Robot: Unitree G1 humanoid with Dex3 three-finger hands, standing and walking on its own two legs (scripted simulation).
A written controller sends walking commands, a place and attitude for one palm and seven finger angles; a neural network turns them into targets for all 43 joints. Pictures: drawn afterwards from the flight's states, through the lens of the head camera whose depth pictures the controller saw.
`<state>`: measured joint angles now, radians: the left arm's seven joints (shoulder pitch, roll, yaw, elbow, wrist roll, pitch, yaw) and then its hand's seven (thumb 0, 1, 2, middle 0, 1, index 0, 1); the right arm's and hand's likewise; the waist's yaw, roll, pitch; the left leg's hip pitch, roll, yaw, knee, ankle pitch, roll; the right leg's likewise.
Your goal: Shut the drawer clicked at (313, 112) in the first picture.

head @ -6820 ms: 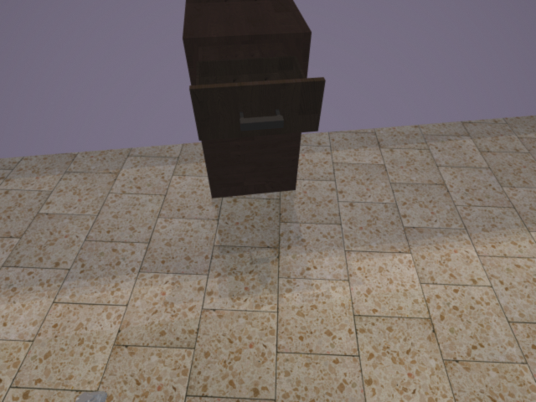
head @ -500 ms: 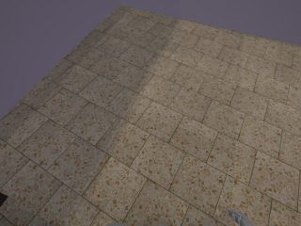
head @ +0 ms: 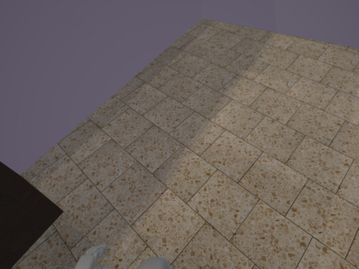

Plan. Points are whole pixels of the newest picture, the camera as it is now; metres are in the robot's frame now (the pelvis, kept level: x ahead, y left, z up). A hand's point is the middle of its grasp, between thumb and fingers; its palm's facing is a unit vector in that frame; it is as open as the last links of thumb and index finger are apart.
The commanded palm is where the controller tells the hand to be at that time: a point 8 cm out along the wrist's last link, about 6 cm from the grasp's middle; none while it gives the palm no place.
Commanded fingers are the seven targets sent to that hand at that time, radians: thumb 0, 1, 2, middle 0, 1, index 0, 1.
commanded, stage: turn to face it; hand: left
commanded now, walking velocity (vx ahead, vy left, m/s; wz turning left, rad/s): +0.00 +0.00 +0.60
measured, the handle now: out of the picture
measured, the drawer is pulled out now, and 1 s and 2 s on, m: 0.30 0.30 0.30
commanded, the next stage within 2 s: take the last steps up to it in 1.56 s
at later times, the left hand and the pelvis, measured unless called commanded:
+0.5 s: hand out of the picture -0.06 +0.26 -0.18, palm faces +0.37 -0.89 -0.28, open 7.4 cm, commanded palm none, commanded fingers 0.00 0.90 0.90 -0.20 -0.30 -0.20 -0.30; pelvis -0.02 +0.03 -0.01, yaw +18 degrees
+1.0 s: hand out of the picture -0.03 +0.20 -0.13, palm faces +0.57 -0.76 -0.30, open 7.4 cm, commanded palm none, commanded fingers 0.00 0.90 0.90 -0.20 -0.30 -0.20 -0.30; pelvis +0.00 -0.02 +0.00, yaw +37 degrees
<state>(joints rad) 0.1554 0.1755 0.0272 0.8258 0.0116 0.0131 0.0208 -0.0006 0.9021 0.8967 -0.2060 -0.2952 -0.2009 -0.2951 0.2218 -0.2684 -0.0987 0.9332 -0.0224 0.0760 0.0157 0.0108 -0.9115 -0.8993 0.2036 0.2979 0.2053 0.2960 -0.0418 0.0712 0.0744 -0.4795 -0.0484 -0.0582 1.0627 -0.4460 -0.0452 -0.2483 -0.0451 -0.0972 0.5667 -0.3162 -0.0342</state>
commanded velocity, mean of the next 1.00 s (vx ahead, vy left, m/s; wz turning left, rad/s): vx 0.00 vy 0.00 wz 0.60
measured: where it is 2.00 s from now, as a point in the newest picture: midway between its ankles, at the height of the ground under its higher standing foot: outside the picture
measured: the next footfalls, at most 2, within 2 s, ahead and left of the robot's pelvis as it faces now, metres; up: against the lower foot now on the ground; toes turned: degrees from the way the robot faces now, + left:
left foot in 0.38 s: +0.00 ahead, +0.15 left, +0.00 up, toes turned +20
right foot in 0.82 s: +0.09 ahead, -0.08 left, +0.00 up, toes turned +28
